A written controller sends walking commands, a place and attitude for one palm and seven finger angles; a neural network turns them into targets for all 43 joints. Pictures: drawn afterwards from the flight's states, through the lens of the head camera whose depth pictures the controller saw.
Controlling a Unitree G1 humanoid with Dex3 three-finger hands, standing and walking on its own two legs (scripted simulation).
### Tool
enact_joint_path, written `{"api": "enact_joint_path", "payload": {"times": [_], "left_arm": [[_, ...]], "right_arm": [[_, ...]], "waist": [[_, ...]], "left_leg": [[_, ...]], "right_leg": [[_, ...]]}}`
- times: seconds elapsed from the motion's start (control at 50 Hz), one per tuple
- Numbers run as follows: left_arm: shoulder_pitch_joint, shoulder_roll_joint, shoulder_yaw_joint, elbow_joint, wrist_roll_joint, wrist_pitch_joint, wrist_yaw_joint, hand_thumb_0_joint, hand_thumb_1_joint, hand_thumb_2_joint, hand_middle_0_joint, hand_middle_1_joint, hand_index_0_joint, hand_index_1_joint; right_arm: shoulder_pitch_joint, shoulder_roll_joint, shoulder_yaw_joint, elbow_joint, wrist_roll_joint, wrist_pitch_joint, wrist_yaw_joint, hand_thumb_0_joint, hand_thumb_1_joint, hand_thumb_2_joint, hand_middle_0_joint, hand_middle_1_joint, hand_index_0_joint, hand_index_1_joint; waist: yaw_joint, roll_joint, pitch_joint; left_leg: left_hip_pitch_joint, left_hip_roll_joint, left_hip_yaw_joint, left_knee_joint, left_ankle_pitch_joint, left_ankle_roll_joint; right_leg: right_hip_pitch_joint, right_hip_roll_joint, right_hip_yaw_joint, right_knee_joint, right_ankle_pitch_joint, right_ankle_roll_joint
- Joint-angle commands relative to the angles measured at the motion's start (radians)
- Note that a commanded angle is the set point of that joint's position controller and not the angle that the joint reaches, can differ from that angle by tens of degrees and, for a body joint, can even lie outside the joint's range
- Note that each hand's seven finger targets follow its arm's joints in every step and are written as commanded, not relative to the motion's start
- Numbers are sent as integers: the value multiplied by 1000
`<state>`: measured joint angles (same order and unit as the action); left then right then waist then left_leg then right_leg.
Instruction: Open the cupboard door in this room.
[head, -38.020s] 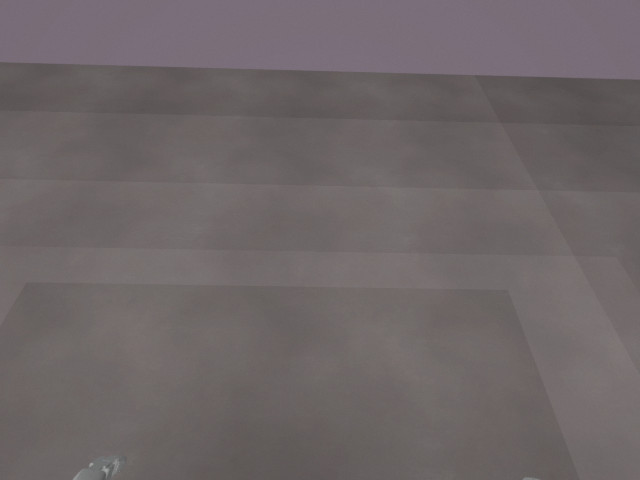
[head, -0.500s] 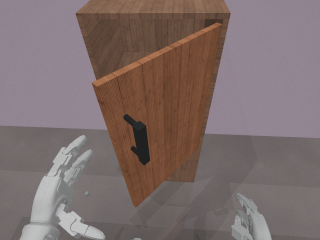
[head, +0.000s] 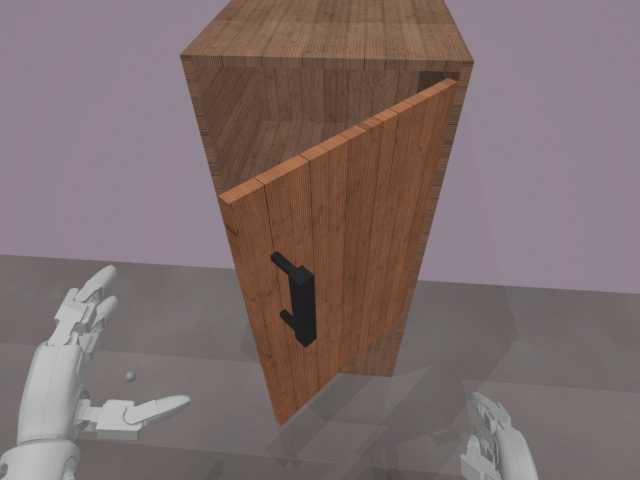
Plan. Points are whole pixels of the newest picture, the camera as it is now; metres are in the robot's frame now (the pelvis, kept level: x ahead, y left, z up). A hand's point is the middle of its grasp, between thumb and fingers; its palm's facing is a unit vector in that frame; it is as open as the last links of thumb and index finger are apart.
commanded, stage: draw the hand back to the body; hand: left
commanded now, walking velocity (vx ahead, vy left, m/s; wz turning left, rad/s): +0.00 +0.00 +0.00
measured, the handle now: (293, 300) +0.32 +0.08 +0.07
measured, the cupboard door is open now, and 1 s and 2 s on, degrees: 48 48 48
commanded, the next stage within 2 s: step back with the hand held close in 0.80 s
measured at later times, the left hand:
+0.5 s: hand (84, 311) +0.22 +0.26 +0.17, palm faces +0.45 -0.79 -0.41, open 8.3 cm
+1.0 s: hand (99, 312) +0.22 +0.24 +0.17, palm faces +0.43 -0.80 -0.42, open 7.4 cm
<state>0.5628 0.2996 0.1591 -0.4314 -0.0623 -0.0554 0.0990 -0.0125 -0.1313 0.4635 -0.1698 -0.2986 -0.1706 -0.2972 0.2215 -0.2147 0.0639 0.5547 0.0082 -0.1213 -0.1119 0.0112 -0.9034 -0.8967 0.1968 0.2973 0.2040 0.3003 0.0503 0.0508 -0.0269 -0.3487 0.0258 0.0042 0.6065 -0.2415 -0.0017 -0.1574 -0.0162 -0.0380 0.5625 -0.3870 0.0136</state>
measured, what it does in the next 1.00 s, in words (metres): stands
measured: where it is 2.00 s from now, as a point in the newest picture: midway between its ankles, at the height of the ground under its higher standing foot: outside the picture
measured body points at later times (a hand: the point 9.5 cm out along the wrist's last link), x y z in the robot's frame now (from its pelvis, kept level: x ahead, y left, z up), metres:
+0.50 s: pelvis +0.03 -0.01 +0.01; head +0.01 -0.03 +0.46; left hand +0.19 +0.30 +0.19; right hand +0.22 -0.23 -0.07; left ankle +0.05 +0.12 -0.73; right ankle -0.05 -0.13 -0.73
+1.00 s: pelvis +0.02 -0.02 +0.01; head +0.01 -0.05 +0.46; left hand +0.19 +0.28 +0.20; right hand +0.21 -0.25 -0.07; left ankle +0.05 +0.12 -0.73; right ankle -0.05 -0.13 -0.73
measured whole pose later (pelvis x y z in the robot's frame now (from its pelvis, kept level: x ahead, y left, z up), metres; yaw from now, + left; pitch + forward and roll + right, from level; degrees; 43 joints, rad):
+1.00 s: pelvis +0.02 -0.02 +0.01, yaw +0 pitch -2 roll +0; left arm 0.47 0.35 0.36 -0.40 -0.07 -0.09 0.10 0.01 0.88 0.90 -0.21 -0.30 -0.21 -0.30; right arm 0.17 -0.23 0.01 0.61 0.00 -0.04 -0.09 0.01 -0.90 -0.90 0.20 0.30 0.20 0.30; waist 0.05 0.06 0.01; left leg -0.20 0.05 0.00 0.44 -0.19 -0.02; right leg 0.00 0.01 -0.04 0.36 -0.31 -0.01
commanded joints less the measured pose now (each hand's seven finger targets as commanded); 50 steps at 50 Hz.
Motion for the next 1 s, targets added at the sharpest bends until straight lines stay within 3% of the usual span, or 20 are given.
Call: {"api": "enact_joint_path", "payload": {"times": [0.0, 0.06, 0.12, 0.16, 0.24, 0.4, 0.48, 0.52, 0.6, 0.62, 0.68, 0.78, 0.88, 0.9, 0.92, 0.94, 0.98], "left_arm": [[-75, 150, 126, -227, 8, -71, 34, 0, 200, 600, -175, -300, -175, -300], [-83, 163, 153, -207, 9, -70, 39, 0, 305, 645, -179, -300, -179, -300], [-100, 164, 170, -222, 9, -71, 39, 0, 410, 690, -182, -300, -182, -300], [-99, 175, 195, -188, 8, -68, 41, 0, 480, 720, -185, -300, -185, -300], [-134, 192, 235, -203, 4, -71, 41, 0, 620, 780, -190, -300, -190, -300], [-175, 239, 314, -168, -9, -65, 41, 0, 900, 900, -200, -300, -200, -300], [-151, 194, 269, -136, -10, -57, 30, 0, 900, 900, -200, -300, -200, -300], [-167, 219, 287, -151, -10, -61, 30, 0, 900, 900, -200, -300, -200, -300], [-173, 242, 309, -168, -10, -66, 31, 0, 900, 900, -200, -300, -200, -300], [-165, 239, 311, -161, -11, -68, 30, 0, 900, 900, -200, -300, -200, -300], [-170, 242, 312, -167, -13, -69, 28, 0, 900, 900, -200, -300, -200, -300], [-179, 225, 295, -145, -16, -70, 24, 0, 900, 900, -200, -300, -200, -300], [-182, 232, 300, -146, -17, -80, 23, 0, 900, 900, -200, -300, -200, -300], [-255, 249, 296, -247, -15, -94, 25, 0, 900, 900, -200, -300, -200, -300], [-305, 385, 424, -278, -5, -128, 32, 0, 900, 900, -200, -300, -200, -300], [-192, 306, 368, -180, -3, -122, 20, 0, 900, 900, -200, -300, -200, -300], [-97, 272, 348, -167, -3, -118, 9, 0, 900, 900, -200, -300, -200, -300]], "right_arm": [[-154, -106, -48, -147, -9, -57, -9, 0, -900, -900, 200, 300, 200, 300], [-160, -109, -53, -132, -11, -54, -3, 0, -900, -900, 200, 300, 200, 300], [-159, -107, -56, -126, -12, -46, 4, 0, -900, -900, 200, 300, 200, 300], [-161, -110, -59, -118, -12, -39, 7, 0, -900, -900, 200, 300, 200, 300], [-162, -110, -65, -112, -13, -27, 11, 0, -900, -900, 200, 300, 200, 300], [-169, -110, -76, -101, -12, -7, 12, 0, -900, -900, 200, 300, 200, 300], [-170, -114, -83, -101, -10, 0, 19, 0, -900, -900, 200, 300, 200, 300], [-174, -115, -87, -103, -11, 3, 19, 0, -900, -900, 200, 300, 200, 300], [-175, -110, -87, -101, -13, 5, 15, 0, -900, -900, 200, 300, 200, 300], [-177, -106, -86, -101, -13, 6, 15, 0, -900, -900, 200, 300, 200, 300], [-179, -106, -87, -100, -12, 7, 13, 0, -900, -900, 200, 300, 200, 300], [-185, -106, -88, -95, -11, 9, 10, 0, -900, -900, 200, 300, 200, 300], [-189, -106, -91, -92, -12, 3, 7, 0, -900, -900, 200, 300, 200, 300], [-199, -105, -88, -103, -12, -4, 8, 0, -900, -900, 200, 300, 200, 300], [-166, -124, -90, -114, -11, 25, 10, 0, -900, -900, 200, 300, 200, 300], [-173, -114, -90, -95, -15, 48, 13, 0, -900, -900, 200, 300, 200, 300], [-170, -115, -98, -123, -11, 78, 18, 0, -900, -900, 200, 300, 200, 300]], "waist": [[5, 14, -58], [8, -16, -43], [9, 21, -50], [13, -17, -28], [15, 21, -52], [21, 12, -60], [15, -13, -45], [18, -37, -51], [23, -10, -71], [23, -32, -59], [23, -4, -62], [17, -18, -24], [20, -18, -33], [19, 6, -61], [-27, -38, 34], [-33, -84, 13], [-32, -69, -39]], "left_leg": [[255, -12, -6, -152, 108, 26], [268, -10, -4, -177, 137, 26], [300, -9, 2, -194, 176, 22], [288, -8, -2, -206, 182, 20], [322, -9, 7, -214, 214, 19], [340, -15, 26, -203, 292, 25], [347, -14, 35, -202, 307, 30], [348, -18, 37, -202, 300, 32], [352, -25, 46, -193, 317, 34], [349, -26, 46, -193, 317, 35], [351, -28, 50, -189, 319, 34], [350, -26, 52, -197, 288, 34], [360, -27, 52, -200, 283, 35], [376, -31, 50, -198, 286, 37], [328, -5, 37, -129, 326, 47], [314, -6, 34, -103, 371, 47], [315, -2, 44, -94, 458, 46]], "right_leg": [[-103, 23, -14, -171, 203, -25], [-70, 25, -16, -194, 233, -25], [-53, 25, -16, -201, 264, -24], [-36, 30, -19, -210, 269, -26], [-20, 30, -14, -219, 299, -24], [10, 26, -11, -230, 406, -19], [4, 26, -12, -235, 430, -12], [3, 26, -10, -239, 439, -9], [23, 20, -5, -239, 480, -8], [20, 22, -7, -241, 487, -7], [25, 17, -1, -245, 505, -6], [6, 19, -2, -262, 475, -2], [7, 18, 3, -271, 464, -2], [12, 17, 4, -269, 469, -2], [-92, -24, 28, -310, 572, 15], [-71, -38, 9, -286, 653, 22], [-39, -42, -2, -243, 745, 33]]}}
